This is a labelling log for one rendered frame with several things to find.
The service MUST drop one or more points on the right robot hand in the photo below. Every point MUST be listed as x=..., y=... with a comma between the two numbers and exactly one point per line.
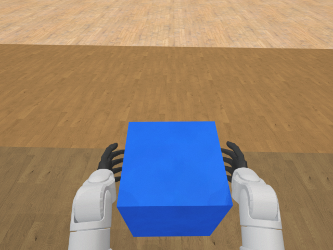
x=237, y=161

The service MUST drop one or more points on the left robot hand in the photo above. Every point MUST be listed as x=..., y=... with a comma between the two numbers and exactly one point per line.
x=107, y=162

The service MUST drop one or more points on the carton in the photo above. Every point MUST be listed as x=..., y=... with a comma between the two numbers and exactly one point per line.
x=173, y=179

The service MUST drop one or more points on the left robot forearm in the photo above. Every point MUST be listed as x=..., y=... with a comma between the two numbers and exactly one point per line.
x=92, y=212

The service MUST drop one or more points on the right robot forearm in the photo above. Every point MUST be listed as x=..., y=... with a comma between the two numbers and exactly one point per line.
x=258, y=210

